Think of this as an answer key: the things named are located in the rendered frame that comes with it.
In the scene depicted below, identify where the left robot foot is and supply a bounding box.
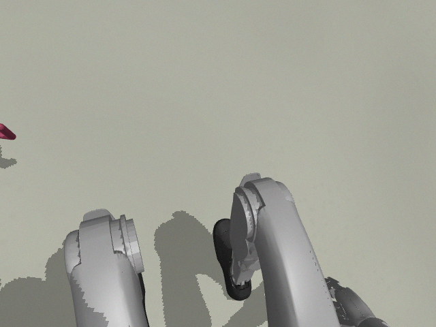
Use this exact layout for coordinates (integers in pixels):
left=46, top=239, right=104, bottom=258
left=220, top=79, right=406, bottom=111
left=138, top=273, right=149, bottom=326

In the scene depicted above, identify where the mug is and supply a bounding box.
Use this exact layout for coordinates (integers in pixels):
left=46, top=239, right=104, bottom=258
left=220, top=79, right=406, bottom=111
left=0, top=123, right=16, bottom=140

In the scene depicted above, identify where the right robot foot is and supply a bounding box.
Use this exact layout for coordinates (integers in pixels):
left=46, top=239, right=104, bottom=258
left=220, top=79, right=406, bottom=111
left=213, top=219, right=251, bottom=301

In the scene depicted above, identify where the right robot hand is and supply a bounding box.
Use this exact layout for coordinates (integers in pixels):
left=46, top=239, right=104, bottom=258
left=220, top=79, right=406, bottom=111
left=325, top=277, right=375, bottom=327

